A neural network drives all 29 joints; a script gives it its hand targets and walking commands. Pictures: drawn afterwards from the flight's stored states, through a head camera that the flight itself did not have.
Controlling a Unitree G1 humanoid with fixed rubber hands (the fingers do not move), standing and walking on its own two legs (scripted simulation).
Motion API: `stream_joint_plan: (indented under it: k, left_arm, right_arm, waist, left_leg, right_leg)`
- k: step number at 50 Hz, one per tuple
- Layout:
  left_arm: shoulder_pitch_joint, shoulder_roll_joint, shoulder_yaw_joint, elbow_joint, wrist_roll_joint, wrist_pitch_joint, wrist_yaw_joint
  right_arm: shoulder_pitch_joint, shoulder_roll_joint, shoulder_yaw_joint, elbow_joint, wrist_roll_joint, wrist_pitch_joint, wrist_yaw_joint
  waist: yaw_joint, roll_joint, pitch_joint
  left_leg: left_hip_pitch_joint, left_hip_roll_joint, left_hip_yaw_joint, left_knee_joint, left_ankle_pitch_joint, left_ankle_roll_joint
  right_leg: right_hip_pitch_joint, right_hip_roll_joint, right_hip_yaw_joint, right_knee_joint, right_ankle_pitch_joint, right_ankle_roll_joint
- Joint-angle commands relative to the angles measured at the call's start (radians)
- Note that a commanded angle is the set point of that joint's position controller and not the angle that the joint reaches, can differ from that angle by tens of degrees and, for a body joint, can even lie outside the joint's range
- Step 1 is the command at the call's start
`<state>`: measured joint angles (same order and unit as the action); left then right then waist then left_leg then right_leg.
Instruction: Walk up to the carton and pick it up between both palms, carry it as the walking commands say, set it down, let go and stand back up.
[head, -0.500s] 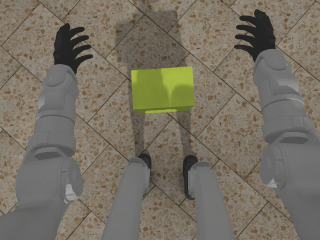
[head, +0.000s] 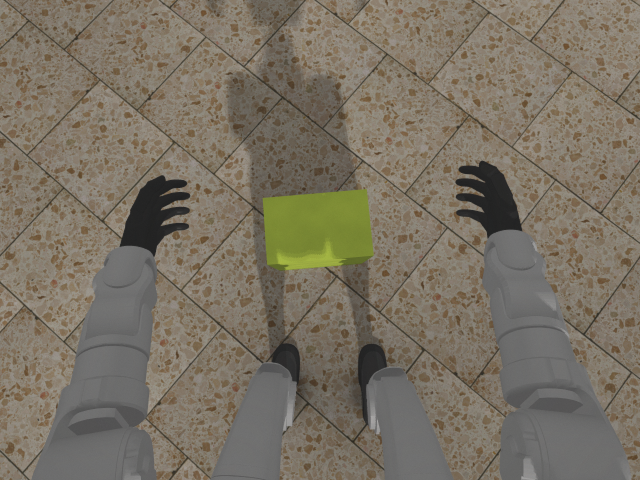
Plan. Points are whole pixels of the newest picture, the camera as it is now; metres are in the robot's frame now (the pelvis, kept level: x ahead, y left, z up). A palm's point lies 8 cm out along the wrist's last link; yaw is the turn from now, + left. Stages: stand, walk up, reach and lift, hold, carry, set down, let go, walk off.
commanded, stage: let go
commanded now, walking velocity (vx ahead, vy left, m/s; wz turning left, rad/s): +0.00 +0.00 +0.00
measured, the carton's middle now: (318, 234) +0.45 +0.04 -0.57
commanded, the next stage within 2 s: stand in 1.00 s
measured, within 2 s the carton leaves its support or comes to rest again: neither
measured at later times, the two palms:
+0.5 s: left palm (79, 400) +0.21 +0.23 +0.00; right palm (600, 382) +0.25 -0.23 -0.01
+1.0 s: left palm (69, 411) +0.21 +0.23 +0.01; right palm (621, 428) +0.21 -0.23 +0.01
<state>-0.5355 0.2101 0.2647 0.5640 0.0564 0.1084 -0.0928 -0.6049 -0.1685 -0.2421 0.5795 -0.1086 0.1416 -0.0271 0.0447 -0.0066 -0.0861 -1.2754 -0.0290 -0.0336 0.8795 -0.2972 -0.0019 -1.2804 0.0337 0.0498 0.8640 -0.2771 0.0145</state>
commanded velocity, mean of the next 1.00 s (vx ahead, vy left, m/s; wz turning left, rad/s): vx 0.00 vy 0.00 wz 0.00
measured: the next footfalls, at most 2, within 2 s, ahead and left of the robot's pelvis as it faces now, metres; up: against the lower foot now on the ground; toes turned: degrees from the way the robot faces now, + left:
none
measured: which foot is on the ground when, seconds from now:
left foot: down 0.00-1.00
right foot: down 0.00-1.00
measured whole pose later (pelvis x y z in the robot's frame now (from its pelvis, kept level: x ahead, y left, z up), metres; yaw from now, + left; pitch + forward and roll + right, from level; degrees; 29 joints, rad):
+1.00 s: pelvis +0.05 +0.00 +0.07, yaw +1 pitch -5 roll +0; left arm 0.21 0.21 0.04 0.40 0.02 0.21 -0.05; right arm 0.23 -0.22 -0.02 0.44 0.00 0.12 0.05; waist 0.01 0.00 0.09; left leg -0.09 -0.02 -0.05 0.47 -0.29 0.00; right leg -0.10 0.02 0.04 0.47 -0.28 0.00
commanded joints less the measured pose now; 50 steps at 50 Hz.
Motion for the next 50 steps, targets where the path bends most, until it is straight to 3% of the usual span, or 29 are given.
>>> stream_joint_plan:
  k: [1, 11, 21, 27, 32, 39, 50]
  left_arm:
    - [0.026, 0.134, -0.026, -0.161, -0.031, -0.022, -0.014]
    - [0.396, 0.072, -0.123, -0.093, -0.073, -0.095, 0.006]
    - [0.68, 0.085, -0.183, -0.217, -0.076, -0.12, 0.03]
    - [0.733, 0.087, -0.198, -0.238, -0.075, -0.084, 0.019]
    - [0.724, 0.1, -0.197, -0.236, -0.058, -0.033, 0.012]
    - [0.725, 0.107, -0.191, -0.227, -0.032, 0.016, 0.015]
    - [0.708, 0.1, -0.193, -0.27, -0.034, 0.107, 0.061]
  right_arm:
    - [-0.01, -0.082, 0.031, -0.198, 0.03, -0.029, 0.002]
    - [0.371, -0.086, 0.081, -0.088, 0.056, -0.115, 0.036]
    - [0.681, -0.101, 0.143, -0.181, 0.097, -0.148, 0.057]
    - [0.797, -0.118, 0.166, -0.235, 0.1, -0.116, 0.07]
    - [0.793, -0.122, 0.175, -0.257, 0.096, -0.063, 0.083]
    - [0.793, -0.125, 0.176, -0.255, 0.093, -0.02, 0.091]
    - [0.797, -0.161, 0.19, -0.225, 0.113, -0.038, 0.068]
  waist:
    - [0.022, 0.0, -0.892]
    - [-0.013, 0.023, -0.414]
    - [-0.019, 0.029, -0.15]
    - [-0.033, -0.026, -0.004]
    - [-0.03, -0.022, 0.094]
    - [-0.031, 0.001, 0.138]
    - [-0.035, -0.003, 0.107]
  left_leg:
    - [0.646, -0.028, 0.011, -0.055, 0.53, -0.029]
    - [0.816, -0.003, -0.019, -0.241, 0.341, -0.045]
    - [1.035, -0.008, 0.0, -0.408, 0.356, -0.035]
    - [1.093, -0.013, 0.028, -0.485, 0.271, -0.02]
    - [1.126, -0.018, 0.04, -0.497, 0.186, -0.015]
    - [1.16, -0.022, 0.04, -0.495, 0.195, -0.005]
    - [1.107, -0.023, 0.017, -0.465, 0.209, -0.005]
  right_leg:
    - [0.628, 0.027, -0.014, -0.047, 0.41, 0.009]
    - [0.737, 0.015, -0.043, -0.221, 0.21, -0.011]
    - [1.046, 0.014, -0.027, -0.402, 0.283, -0.017]
    - [1.169, -0.002, -0.009, -0.479, 0.277, 0.0]
    - [1.181, -0.009, -0.011, -0.494, 0.21, 0.012]
    - [1.209, -0.008, -0.02, -0.481, 0.23, 0.016]
    - [1.21, 0.005, -0.029, -0.437, 0.25, 0.002]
